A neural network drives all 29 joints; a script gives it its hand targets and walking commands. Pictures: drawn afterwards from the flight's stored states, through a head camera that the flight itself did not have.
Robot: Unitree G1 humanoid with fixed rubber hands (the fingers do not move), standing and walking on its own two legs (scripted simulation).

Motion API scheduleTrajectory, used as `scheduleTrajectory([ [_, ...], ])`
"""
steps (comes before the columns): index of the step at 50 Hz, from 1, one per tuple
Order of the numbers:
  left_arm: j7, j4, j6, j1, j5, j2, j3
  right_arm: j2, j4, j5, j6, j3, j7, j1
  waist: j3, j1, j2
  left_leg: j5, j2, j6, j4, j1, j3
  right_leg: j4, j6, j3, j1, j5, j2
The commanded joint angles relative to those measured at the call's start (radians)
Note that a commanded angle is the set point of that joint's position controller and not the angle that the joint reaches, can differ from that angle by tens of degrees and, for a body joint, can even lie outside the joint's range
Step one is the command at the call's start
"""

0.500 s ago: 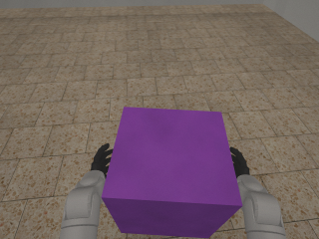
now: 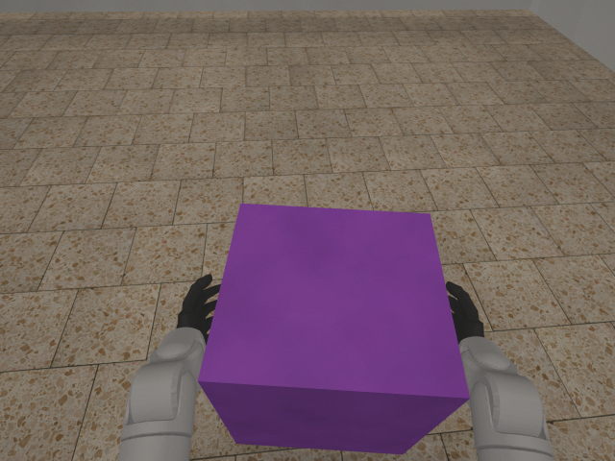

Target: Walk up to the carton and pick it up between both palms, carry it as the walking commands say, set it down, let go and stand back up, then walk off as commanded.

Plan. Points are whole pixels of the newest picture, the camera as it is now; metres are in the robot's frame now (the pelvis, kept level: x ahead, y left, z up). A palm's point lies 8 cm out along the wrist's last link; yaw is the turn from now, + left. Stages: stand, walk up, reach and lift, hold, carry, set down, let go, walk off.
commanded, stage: carry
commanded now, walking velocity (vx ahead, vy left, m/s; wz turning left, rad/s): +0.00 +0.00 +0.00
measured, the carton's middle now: (326, 336) +0.30 +0.00 -0.03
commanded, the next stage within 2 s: none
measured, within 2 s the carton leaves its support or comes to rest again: neither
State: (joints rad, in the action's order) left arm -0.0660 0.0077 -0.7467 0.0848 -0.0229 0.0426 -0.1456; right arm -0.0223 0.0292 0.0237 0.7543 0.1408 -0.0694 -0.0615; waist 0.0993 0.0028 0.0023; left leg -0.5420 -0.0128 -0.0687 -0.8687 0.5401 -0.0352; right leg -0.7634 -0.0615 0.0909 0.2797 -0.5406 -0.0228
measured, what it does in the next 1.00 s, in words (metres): walks ahead: right foot, then left foot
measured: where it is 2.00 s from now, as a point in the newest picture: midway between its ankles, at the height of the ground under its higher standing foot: (296, 250)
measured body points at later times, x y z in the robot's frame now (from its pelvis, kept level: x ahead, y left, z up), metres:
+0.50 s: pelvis +0.28 +0.01 +0.00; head +0.29 +0.02 +0.45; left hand +0.56 +0.19 +0.02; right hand +0.56 -0.16 +0.02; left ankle +0.15 +0.08 -0.63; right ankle +0.21 -0.08 -0.70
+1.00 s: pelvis +0.54 +0.02 +0.00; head +0.55 +0.02 +0.45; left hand +0.82 +0.20 +0.02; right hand +0.82 -0.15 +0.02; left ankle +0.36 +0.09 -0.63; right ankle +0.50 -0.06 -0.70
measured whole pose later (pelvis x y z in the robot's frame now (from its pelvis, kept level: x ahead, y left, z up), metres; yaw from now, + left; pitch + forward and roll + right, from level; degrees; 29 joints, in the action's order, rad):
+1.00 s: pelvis +0.54 +0.02 +0.00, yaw +0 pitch +5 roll -1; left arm -0.07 0.01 -0.81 0.09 -0.02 0.04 -0.15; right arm -0.02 0.03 0.02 0.79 0.14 -0.07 -0.06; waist 0.10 0.01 0.03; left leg -0.61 -0.04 -0.06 -1.15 0.31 -0.05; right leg -0.83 -0.06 0.10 0.42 -0.49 -0.03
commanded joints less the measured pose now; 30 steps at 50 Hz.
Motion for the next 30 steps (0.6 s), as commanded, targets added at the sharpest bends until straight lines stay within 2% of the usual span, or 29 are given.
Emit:
scheduleTrajectory([
  [1,0.102,0.186,-0.003,0.424,-0.066,0.527,0.535,-0.473,0.142,0.053,-0.025,-0.433,0.123,-0.432,0.427,-0.027,0.321,1.991,0.289,-0.159,0.285,-0.812,0.362,-0.51,0.054,-0.137,0.273,-0.063,-0.019],
  [2,0.091,0.356,0.003,0.504,-0.143,0.573,0.572,-0.524,0.306,0.118,-0.027,-0.479,0.114,-0.483,0.343,-0.043,0.27,1.951,0.3,-0.192,0.303,-0.771,0.405,-0.507,0.052,-0.122,0.353,-0.096,-0.023],
  [3,0.098,0.174,-0.006,0.449,-0.075,0.554,0.498,-0.499,0.214,0.073,-0.018,-0.452,0.125,-0.492,0.258,-0.04,0.181,1.766,0.305,-0.19,0.309,-0.737,0.38,-0.518,0.047,-0.125,0.432,-0.065,-0.007],
  [4,0.106,0.094,0.001,0.435,-0.041,0.555,0.473,-0.495,0.124,0.042,-0.02,-0.446,0.139,-0.478,0.177,-0.044,0.123,1.641,0.291,-0.197,0.326,-0.702,0.391,-0.491,0.043,-0.116,0.481,-0.098,0.0],
  [6,0.11,0.132,0.011,0.506,-0.06,0.571,0.478,-0.51,0.171,0.065,-0.026,-0.456,0.139,-0.56,0.091,-0.035,0.081,1.536,0.242,-0.164,0.341,-0.644,0.34,-0.419,0.037,-0.109,0.487,-0.048,0.021],
  [7,0.105,0.158,0.007,0.482,-0.077,0.578,0.479,-0.505,0.242,0.089,-0.027,-0.474,0.13,-0.571,0.081,-0.033,0.074,1.568,0.23,-0.156,0.338,-0.664,0.326,-0.364,0.039,-0.088,0.509,-0.047,0.019],
  [8,0.106,0.108,0.001,0.423,-0.056,0.566,0.467,-0.494,0.183,0.064,-0.019,-0.463,0.129,-0.499,0.107,-0.037,0.109,1.636,0.217,-0.141,0.31,-0.749,0.306,-0.33,0.039,-0.06,0.558,-0.028,0.014],
  [9,0.099,0.213,-0.002,0.469,-0.096,0.578,0.494,-0.518,0.241,0.099,-0.012,-0.483,0.121,-0.511,0.151,-0.04,0.129,1.703,0.223,-0.135,0.288,-0.828,0.284,-0.292,0.036,-0.038,0.586,-0.002,0.019],
  [11,0.092,0.221,-0.018,0.443,-0.102,0.557,0.501,-0.504,0.251,0.096,-0.002,-0.47,0.111,-0.47,0.199,-0.047,0.199,1.802,0.195,-0.113,0.261,-0.904,0.227,-0.166,0.035,0.037,0.568,0.091,-0.003],
  [12,0.092,0.271,-0.017,0.485,-0.117,0.544,0.514,-0.502,0.257,0.1,0.002,-0.471,0.11,-0.47,0.217,-0.047,0.2,1.801,0.192,-0.1,0.252,-0.871,0.201,-0.095,0.033,0.059,0.506,0.144,-0.009],
  [13,0.092,0.301,-0.016,0.461,-0.131,0.54,0.507,-0.507,0.285,0.109,0.002,-0.474,0.105,-0.473,0.276,-0.027,0.178,1.775,0.168,-0.081,0.191,-0.788,0.127,0.044,0.023,0.076,0.336,0.238,-0.018],
  [14,0.091,0.322,-0.02,0.466,-0.148,0.563,0.508,-0.524,0.323,0.126,0.001,-0.481,0.1,-0.502,0.304,0.0,0.151,1.703,0.147,-0.053,0.077,-0.684,0.078,0.167,0.028,0.089,0.16,0.39,-0.018],
  [15,0.092,0.317,-0.019,0.51,-0.139,0.57,0.502,-0.525,0.299,0.117,0.003,-0.472,0.1,-0.536,0.348,0.027,0.063,1.492,0.123,-0.008,-0.089,-0.53,0.019,0.258,-0.012,0.017,-0.074,0.793,0.037],
  [16,0.093,0.26,-0.021,0.413,-0.108,0.552,0.461,-0.513,0.292,0.1,0.004,-0.465,0.1,-0.515,0.443,0.047,-0.113,0.921,0.047,0.061,-0.357,-0.25,-0.013,0.155,-0.142,-0.213,-0.405,1.489,0.206],
  [17,0.103,0.195,-0.009,0.465,-0.087,0.556,0.458,-0.534,0.242,0.088,-0.003,-0.469,0.11,-0.565,0.403,0.033,-0.318,-0.029,-0.094,0.101,-0.537,0.025,0.011,0.127,-0.308,-0.443,-0.581,2.099,0.382],
  [18,0.094,0.24,-0.005,0.444,-0.126,0.566,0.473,-0.531,0.287,0.128,0.0,-0.485,0.104,-0.561,0.394,0.04,-0.329,-0.179,-0.076,0.092,-0.539,0.156,0.082,0.107,-0.334,-0.489,-0.629,2.071,0.386],
  [19,0.097,0.221,-0.004,0.395,-0.135,0.6,0.485,-0.541,0.307,0.131,-0.008,-0.49,0.107,-0.515,0.341,0.046,-0.28,-0.234,-0.043,0.069,-0.515,0.279,0.108,0.117,-0.295,-0.471,-0.665,1.926,0.373],
  [20,0.107,0.164,0.008,0.422,-0.109,0.582,0.494,-0.522,0.206,0.095,-0.024,-0.475,0.117,-0.511,0.309,0.047,-0.177,-0.274,-0.017,0.037,-0.431,0.387,0.128,0.102,-0.24,-0.462,-0.719,1.801,0.363],
  [21,0.111,0.186,0.031,0.454,-0.124,0.588,0.509,-0.52,0.219,0.108,-0.045,-0.496,0.124,-0.54,0.272,0.05,-0.183,-0.317,0.002,0.022,-0.301,0.465,0.119,0.077,-0.183,-0.465,-0.747,1.765,0.324],
  [22,0.118,0.147,0.034,0.404,-0.108,0.61,0.525,-0.53,0.193,0.092,-0.053,-0.502,0.133,-0.501,0.233,0.062,-0.192,-0.33,0.013,0.033,-0.224,0.507,0.097,0.055,-0.156,-0.436,-0.748,1.733,0.309],
  [23,0.113,0.242,0.044,0.467,-0.129,0.615,0.558,-0.538,0.231,0.107,-0.062,-0.506,0.135,-0.508,0.235,0.056,-0.133,-0.283,0.025,0.033,-0.12,0.45,0.096,0.044,-0.13,-0.405,-0.704,1.658,0.3],
  [24,0.125,0.149,0.041,0.395,-0.093,0.609,0.542,-0.529,0.167,0.064,-0.062,-0.495,0.142,-0.441,0.274,0.046,-0.158,-0.128,0.01,0.026,0.027,0.32,0.042,0.058,-0.107,-0.341,-0.638,1.622,0.273],
  [25,0.12,0.225,0.043,0.423,-0.11,0.594,0.561,-0.512,0.238,0.081,-0.067,-0.499,0.138,-0.452,0.305,0.034,-0.173,0.006,-0.003,0.032,0.163,0.189,0.016,0.045,-0.078,-0.268,-0.582,1.563,0.255],
  [26,0.119,0.253,0.047,0.441,-0.115,0.576,0.565,-0.504,0.246,0.081,-0.066,-0.499,0.138,-0.452,0.36,0.001,-0.14,0.239,-0.015,0.015,0.361,-0.088,0.007,-0.034,-0.038,-0.16,-0.419,1.481,0.21],
  [27,0.12,0.218,0.038,0.42,-0.097,0.577,0.571,-0.507,0.2,0.056,-0.056,-0.489,0.142,-0.415,0.444,-0.042,-0.052,0.628,-0.012,-0.006,0.416,-0.443,-0.011,-0.171,0.006,-0.08,-0.195,1.219,0.181],
  [28,0.101,0.39,0.026,0.489,-0.156,0.593,0.605,-0.533,0.371,0.138,-0.05,-0.522,0.122,-0.501,0.444,-0.048,0.17,1.392,0.152,-0.084,0.358,-0.719,0.195,-0.395,0.059,-0.02,0.128,0.5,0.071],
  [29,0.089,0.409,0.003,0.503,-0.14,0.565,0.594,-0.522,0.336,0.135,-0.029,-0.487,0.114,-0.481,0.413,-0.031,0.366,1.933,0.253,-0.134,0.294,-0.801,0.312,-0.484,0.065,-0.067,0.295,-0.041,-0.007],
  [30,0.099,0.284,-0.01,0.465,-0.102,0.546,0.57,-0.497,0.22,0.087,-0.021,-0.452,0.117,-0.455,0.419,-0.032,0.345,2.031,0.278,-0.147,0.284,-0.8,0.362,-0.499,0.049,-0.12,0.285,-0.073,-0.015],
])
